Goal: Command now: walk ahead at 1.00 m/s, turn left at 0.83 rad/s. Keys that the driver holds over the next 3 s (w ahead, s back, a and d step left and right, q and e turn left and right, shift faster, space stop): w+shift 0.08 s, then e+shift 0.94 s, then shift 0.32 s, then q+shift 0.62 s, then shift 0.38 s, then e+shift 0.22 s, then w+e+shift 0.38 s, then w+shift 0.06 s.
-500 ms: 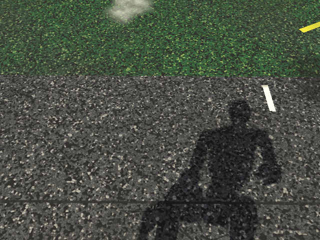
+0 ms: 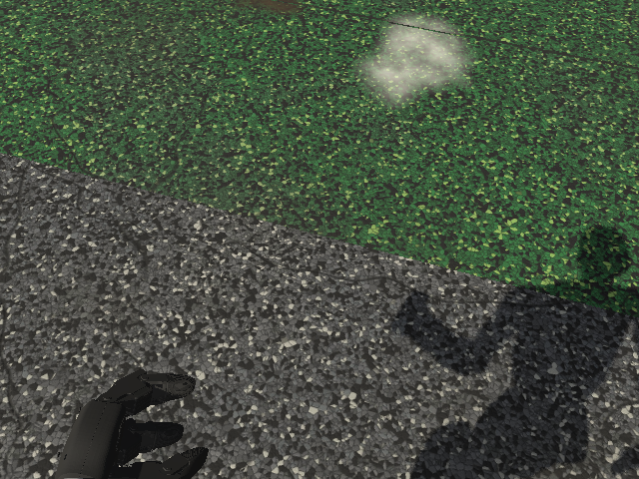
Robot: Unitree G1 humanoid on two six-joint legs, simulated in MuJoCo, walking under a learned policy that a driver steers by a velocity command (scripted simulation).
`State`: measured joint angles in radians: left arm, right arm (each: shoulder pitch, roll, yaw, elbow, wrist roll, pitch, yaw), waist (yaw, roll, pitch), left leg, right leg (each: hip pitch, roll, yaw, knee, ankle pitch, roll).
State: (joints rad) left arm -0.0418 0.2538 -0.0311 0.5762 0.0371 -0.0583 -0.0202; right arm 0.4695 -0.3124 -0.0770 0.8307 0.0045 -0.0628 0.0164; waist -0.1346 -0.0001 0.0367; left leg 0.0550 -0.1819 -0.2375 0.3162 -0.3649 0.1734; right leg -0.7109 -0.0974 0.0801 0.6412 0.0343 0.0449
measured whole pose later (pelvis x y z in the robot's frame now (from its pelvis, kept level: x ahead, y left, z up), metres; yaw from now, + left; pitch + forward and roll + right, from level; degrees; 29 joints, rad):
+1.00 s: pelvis +0.37 -0.06 +0.00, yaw -33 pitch +0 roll +2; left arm 0.18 0.31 0.07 0.60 0.02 0.08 -0.02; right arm 0.22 -0.32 -0.06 0.66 -0.03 0.05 -0.01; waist -0.02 0.05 0.06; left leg -0.52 0.07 0.04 1.03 -0.42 -0.07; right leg -0.32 0.05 0.03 0.59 -0.27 -0.06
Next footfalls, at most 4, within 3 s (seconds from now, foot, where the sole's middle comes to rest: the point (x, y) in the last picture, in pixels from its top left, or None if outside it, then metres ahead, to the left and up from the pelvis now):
0.08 right None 0.29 -0.16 -0.77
0.46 left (274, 457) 0.51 0.04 -0.77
0.88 right None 0.38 -0.17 -0.77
1.32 left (305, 455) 0.50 -0.02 -0.77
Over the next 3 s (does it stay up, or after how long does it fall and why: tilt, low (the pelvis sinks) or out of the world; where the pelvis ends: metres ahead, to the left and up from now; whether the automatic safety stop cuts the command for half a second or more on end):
stays up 0.49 -0.09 0.01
